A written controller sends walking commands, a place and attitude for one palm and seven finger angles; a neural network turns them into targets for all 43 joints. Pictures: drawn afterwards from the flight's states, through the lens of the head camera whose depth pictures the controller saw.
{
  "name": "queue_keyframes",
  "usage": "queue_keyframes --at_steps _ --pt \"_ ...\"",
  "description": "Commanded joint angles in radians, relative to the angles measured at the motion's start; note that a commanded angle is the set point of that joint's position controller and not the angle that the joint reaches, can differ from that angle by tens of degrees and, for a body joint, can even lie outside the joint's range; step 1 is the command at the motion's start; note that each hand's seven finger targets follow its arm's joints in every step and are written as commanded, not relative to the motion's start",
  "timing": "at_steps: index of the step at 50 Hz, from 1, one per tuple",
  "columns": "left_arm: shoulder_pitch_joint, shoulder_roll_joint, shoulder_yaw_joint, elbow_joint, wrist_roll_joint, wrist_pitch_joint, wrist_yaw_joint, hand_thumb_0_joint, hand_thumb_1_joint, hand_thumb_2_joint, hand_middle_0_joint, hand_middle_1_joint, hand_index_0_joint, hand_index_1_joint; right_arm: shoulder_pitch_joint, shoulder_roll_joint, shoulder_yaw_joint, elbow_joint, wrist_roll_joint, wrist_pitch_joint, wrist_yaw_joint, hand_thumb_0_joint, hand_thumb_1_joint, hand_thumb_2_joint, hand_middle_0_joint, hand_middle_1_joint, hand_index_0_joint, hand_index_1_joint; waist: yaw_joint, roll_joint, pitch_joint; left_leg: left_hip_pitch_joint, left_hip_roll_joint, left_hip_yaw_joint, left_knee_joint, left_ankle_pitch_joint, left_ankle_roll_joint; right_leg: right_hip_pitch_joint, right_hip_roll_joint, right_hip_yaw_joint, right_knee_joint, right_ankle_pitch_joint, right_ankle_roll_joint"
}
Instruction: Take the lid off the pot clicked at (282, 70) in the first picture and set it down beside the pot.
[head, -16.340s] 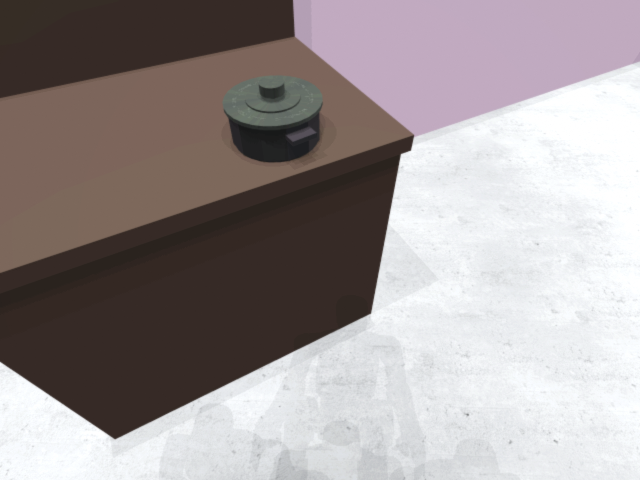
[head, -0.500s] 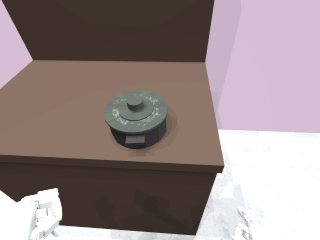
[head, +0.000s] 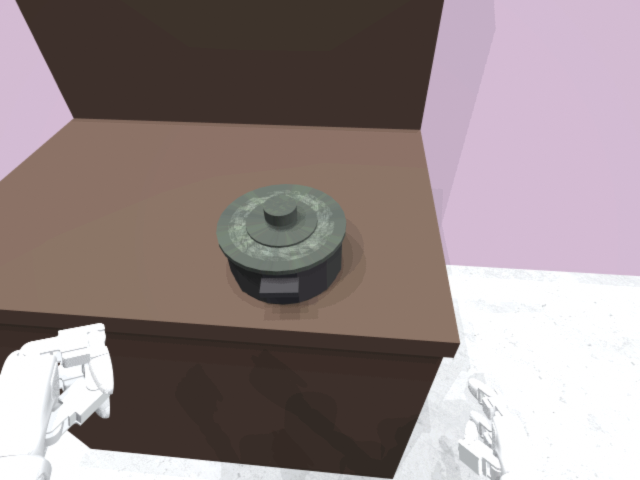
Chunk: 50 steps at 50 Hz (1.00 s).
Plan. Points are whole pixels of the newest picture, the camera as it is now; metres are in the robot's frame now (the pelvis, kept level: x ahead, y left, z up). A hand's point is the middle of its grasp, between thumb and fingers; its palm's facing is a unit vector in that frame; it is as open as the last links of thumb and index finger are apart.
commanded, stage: raise the hand higher, near the body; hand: left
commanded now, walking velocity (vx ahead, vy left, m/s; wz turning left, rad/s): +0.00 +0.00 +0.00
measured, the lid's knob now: (280, 210) +0.44 +0.12 +0.12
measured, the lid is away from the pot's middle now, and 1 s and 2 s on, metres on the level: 0.00 0.00 0.00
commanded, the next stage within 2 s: reach forward and open the fingers in 0.12 s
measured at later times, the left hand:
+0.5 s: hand (79, 353) +0.18 +0.27 +0.14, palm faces +0.06 -0.09 -0.99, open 2.9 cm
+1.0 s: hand (86, 314) +0.21 +0.27 +0.16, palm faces -0.08 -0.04 -1.00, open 7.3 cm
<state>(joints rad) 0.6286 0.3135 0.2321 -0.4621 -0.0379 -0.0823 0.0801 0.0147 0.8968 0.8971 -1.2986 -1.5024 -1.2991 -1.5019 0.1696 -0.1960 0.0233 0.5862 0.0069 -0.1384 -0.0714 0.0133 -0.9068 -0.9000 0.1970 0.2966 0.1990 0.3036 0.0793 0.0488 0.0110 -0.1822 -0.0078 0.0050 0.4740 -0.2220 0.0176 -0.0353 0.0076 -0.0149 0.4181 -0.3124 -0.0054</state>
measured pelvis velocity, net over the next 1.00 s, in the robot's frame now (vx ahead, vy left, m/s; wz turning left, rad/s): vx -0.05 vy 0.01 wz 0.03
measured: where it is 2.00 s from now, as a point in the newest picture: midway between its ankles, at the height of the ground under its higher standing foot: outside the picture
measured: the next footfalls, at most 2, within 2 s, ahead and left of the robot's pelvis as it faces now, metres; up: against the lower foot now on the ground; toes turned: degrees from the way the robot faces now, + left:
none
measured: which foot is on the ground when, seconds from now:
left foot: down 0.00-1.00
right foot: down 0.00-1.00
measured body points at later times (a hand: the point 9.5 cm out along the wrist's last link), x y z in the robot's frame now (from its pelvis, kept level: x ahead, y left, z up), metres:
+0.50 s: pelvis -0.02 +0.00 -0.01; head -0.02 -0.05 +0.44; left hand +0.17 +0.27 +0.19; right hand +0.21 -0.22 -0.09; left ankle +0.03 +0.11 -0.74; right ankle -0.05 -0.12 -0.74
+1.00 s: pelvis -0.05 +0.01 +0.00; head -0.06 -0.04 +0.45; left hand +0.21 +0.27 +0.22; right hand +0.18 -0.19 -0.09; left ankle +0.03 +0.11 -0.74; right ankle -0.05 -0.12 -0.74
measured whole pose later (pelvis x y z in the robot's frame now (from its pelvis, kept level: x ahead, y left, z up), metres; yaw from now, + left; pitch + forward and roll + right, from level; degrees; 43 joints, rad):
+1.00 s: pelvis -0.05 +0.01 +0.00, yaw +2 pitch -4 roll -1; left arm -0.04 0.70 0.06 -0.23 0.71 0.09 -0.34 0.00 -0.04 1.46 -0.99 -0.42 -0.99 -0.42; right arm 0.08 -0.28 0.03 0.58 0.05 0.07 -0.01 0.01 -0.91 -0.90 0.20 0.30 0.20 0.30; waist 0.07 0.14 0.04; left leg -0.27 -0.02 -0.02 0.45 -0.12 0.03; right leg -0.14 -0.01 -0.04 0.45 -0.25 0.01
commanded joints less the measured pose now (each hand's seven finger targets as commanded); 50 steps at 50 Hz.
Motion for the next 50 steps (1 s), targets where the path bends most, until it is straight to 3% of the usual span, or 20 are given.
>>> queue_keyframes --at_steps 1,11,12,13,14,16,18,20,24,27,30,33,34,37,42,43,44,46,49,50 --pt "-0.05 0.151 0.116 -0.228 -0.012 -0.071 0.016 0.0 0.9 0.9 -1.3 -1.5 -1.3 -1.5 -0.125 -0.101 -0.036 -0.162 -0.002 -0.048 -0.004 0.0 -0.9 -0.9 0.2 0.3 0.2 0.3 -0.012 0.001 -0.046 0.156 0.032 -0.006 -0.058 0.183 0.009 -0.171 -0.014 -0.028 -0.084 0.215 -0.005" --pt "-0.12 0.172 0.157 -0.262 -0.02 -0.095 0.025 0.0 0.9 0.9 -1.3 -1.5 -1.3 -1.5 -0.13 -0.105 -0.035 -0.151 -0.001 -0.048 -0.001 0.0 -0.9 -0.9 0.2 0.3 0.2 0.3 -0.009 0.012 -0.058 0.166 0.034 -0.001 -0.054 0.183 0.008 -0.167 -0.018 -0.022 -0.088 0.217 -0.007" --pt "-0.14 0.393 0.113 -0.308 0.385 0.004 0.057 0.0 0.869 0.921 -1.291 -1.465 -1.291 -1.465 -0.14 -0.178 -0.023 -0.18 -0.032 0.021 0.016 0.0 -0.9 -0.9 0.2 0.3 0.2 0.3 0.007 0.064 -0.065 0.043 0.018 0.023 -0.02 0.249 0.012 -0.208 -0.009 -0.009 -0.018 0.258 -0.004" --pt "-0.198 0.324 0.109 -0.376 0.387 0.062 0.076 0.0 0.837 0.942 -1.282 -1.429 -1.282 -1.429 -0.181 -0.146 -0.024 -0.225 -0.014 0.058 0.03 0.0 -0.9 -0.9 0.2 0.3 0.2 0.3 -0.001 0.1 -0.044 0.013 0.019 0.027 -0.014 0.264 0.004 -0.206 -0.012 -0.029 -0.008 0.268 -0.017" --pt "-0.203 0.346 0.095 -0.356 0.488 0.1 0.085 0.0 0.806 0.963 -1.273 -1.394 -1.273 -1.394 -0.164 -0.146 -0.027 -0.224 -0.021 0.085 0.038 0.0 -0.9 -0.9 0.2 0.3 0.2 0.3 0.008 0.11 -0.075 0.017 0.02 0.027 -0.011 0.258 0.003 -0.212 -0.008 -0.027 0.007 0.234 -0.024" --pt "-0.082 0.381 0.11 -0.266 0.608 0.175 0.07 0.0 0.743 1.005 -1.257 -1.323 -1.257 -1.323 -0.182 -0.161 -0.035 -0.23 -0.014 0.154 0.055 0.0 -0.9 -0.9 0.2 0.3 0.2 0.3 0.023 0.055 -0.108 0.005 0.021 0.026 0.001 0.24 0.003 -0.206 -0.001 -0.017 0.016 0.213 -0.029" --pt "-0.16 0.448 0.115 -0.263 0.679 0.219 0.032 0.0 0.681 1.047 -1.24 -1.252 -1.24 -1.252 -0.241 -0.166 -0.03 -0.253 0.012 0.194 0.06 0.0 -0.9 -0.9 0.2 0.3 0.2 0.3 0.014 0.026 -0.116 -0.005 0.016 0.021 0.005 0.193 0.005 -0.203 0.003 0.005 0.008 0.202 -0.028" --pt "-0.257 0.528 0.118 -0.243 0.736 0.235 -0.014 0.0 0.618 1.089 -1.224 -1.181 -1.224 -1.181 -0.244 -0.175 -0.03 -0.247 0.016 0.21 0.054 0.0 -0.9 -0.9 0.2 0.3 0.2 0.3 0.008 0.019 -0.181 0.014 0.012 0.006 0.013 0.183 0.013 -0.193 -0.012 0.016 0.011 0.192 -0.016" --pt "-0.325 0.532 0.051 -0.17 0.736 0.237 -0.141 0.0 0.491 1.173 -1.187 -1.039 -1.187 -1.039 -0.247 -0.17 -0.034 -0.23 0.041 0.203 0.055 0.0 -0.9 -0.9 0.2 0.3 0.2 0.3 -0.005 -0.011 -0.182 0.028 -0.001 -0.006 0.004 0.193 0.026 -0.185 -0.011 0.0 -0.003 0.253 0.005" --pt "-0.412 0.59 0.058 -0.134 0.725 0.217 -0.218 0.0 0.396 1.236 -1.156 -0.932 -1.156 -0.932 -0.247 -0.178 -0.033 -0.216 0.044 0.19 0.048 0.0 -0.9 -0.9 0.2 0.3 0.2 0.3 -0.01 -0.035 -0.148 0.034 -0.007 -0.02 -0.014 0.193 0.031 -0.193 -0.014 -0.006 -0.026 0.263 0.015" --pt "-0.545 0.641 0.071 -0.096 0.732 0.194 -0.277 0.0 0.302 1.299 -1.124 -0.826 -1.124 -0.826 -0.254 -0.172 -0.027 -0.2 0.044 0.174 0.041 0.0 -0.9 -0.9 0.2 0.3 0.2 0.3 -0.014 -0.022 -0.145 0.048 -0.016 -0.022 -0.024 0.19 0.033 -0.188 -0.013 -0.01 -0.037 0.256 0.017" --pt "-0.565 0.679 0.104 -0.018 0.738 0.193 -0.326 0.0 0.209 1.362 -1.089 -0.72 -1.089 -0.72 -0.281 -0.174 -0.026 -0.196 0.045 0.168 0.046 0.0 -0.9 -0.9 0.2 0.3 0.2 0.3 -0.005 0.006 -0.124 0.049 -0.024 -0.021 -0.033 0.181 0.031 -0.182 0.001 -0.004 -0.053 0.249 0.008" --pt "-0.639 0.657 0.06 -0.034 0.734 0.182 -0.347 0.0 0.179 1.383 -1.077 -0.684 -1.077 -0.684 -0.261 -0.174 -0.021 -0.189 0.04 0.174 0.046 0.0 -0.9 -0.9 0.2 0.3 0.2 0.3 -0.013 0.016 -0.147 0.054 -0.03 -0.022 -0.043 0.181 0.032 -0.17 -0.004 -0.02 -0.053 0.24 0.014" --pt "-0.716 0.641 0.032 -0.034 0.72 0.159 -0.372 0.0 0.09 1.423 -1.041 -0.578 -1.041 -0.578 -0.269 -0.17 -0.026 -0.197 0.046 0.161 0.045 0.0 -0.9 -0.9 0.2 0.3 0.2 0.3 -0.012 0.036 -0.152 0.083 -0.026 -0.025 -0.064 0.138 0.03 -0.187 -0.003 -0.019 -0.072 0.168 0.015" --pt "-0.82 0.68 0.053 0.031 0.75 0.147 -0.378 0.0 -0.056 1.473 -0.981 -0.4 -0.981 -0.4 -0.269 -0.172 -0.026 -0.186 0.042 0.154 0.048 0.0 -0.9 -0.9 0.2 0.3 0.2 0.3 -0.002 0.031 -0.174 0.09 -0.026 -0.026 -0.08 0.105 0.026 -0.18 0.002 -0.021 -0.077 0.111 0.007" --pt "-0.806 0.67 0.059 0.073 0.752 0.159 -0.375 0.0 -0.085 1.484 -0.969 -0.365 -0.969 -0.365 -0.28 -0.173 -0.021 -0.192 0.043 0.151 0.054 0.0 -0.9 -0.9 0.2 0.3 0.2 0.3 -0.008 0.037 -0.149 0.082 -0.029 -0.027 -0.076 0.098 0.025 -0.19 0.017 -0.019 -0.076 0.105 -0.002" --pt "-0.855 0.663 0.038 0.099 0.754 0.16 -0.384 0.0 -0.114 1.495 -0.957 -0.329 -0.957 -0.329 -0.27 -0.174 -0.019 -0.176 0.04 0.163 0.054 0.0 -0.9 -0.9 0.2 0.3 0.2 0.3 -0.008 0.017 -0.156 0.069 -0.029 -0.025 -0.092 0.083 0.023 -0.182 0.012 -0.033 -0.079 0.087 0.003" --pt "-0.92 0.634 -0.003 0.085 0.749 0.159 -0.384 0.0 -0.173 1.519 -0.934 -0.258 -0.934 -0.258 -0.285 -0.171 -0.022 -0.182 0.044 0.159 0.055 0.0 -0.9 -0.9 0.2 0.3 0.2 0.3 -0.008 0.056 -0.158 0.076 -0.023 -0.035 -0.107 0.039 0.021 -0.196 0.012 -0.032 -0.077 0.035 0.001" --pt "-0.946 0.653 0.002 0.07 0.766 0.167 -0.389 0.0 -0.261 1.557 -0.9 -0.152 -0.9 -0.152 -0.285 -0.17 -0.02 -0.188 0.04 0.15 0.062 0.0 -0.9 -0.9 0.2 0.3 0.2 0.3 0.001 0.046 -0.223 0.096 -0.027 -0.036 -0.104 0.076 0.023 -0.161 0.014 -0.031 -0.061 0.07 -0.007" --pt "-0.97 0.653 -0.001 0.066 0.767 0.17 -0.387 0.0 -0.29 1.571 -0.889 -0.116 -0.889 -0.116 -0.286 -0.169 -0.024 -0.19 0.047 0.149 0.063 0.0 -0.9 -0.9 0.2 0.3 0.2 0.3 -0.002 0.049 -0.203 0.096 -0.02 -0.038 -0.105 0.067 0.02 -0.173 0.008 -0.026 -0.06 0.06 -0.005"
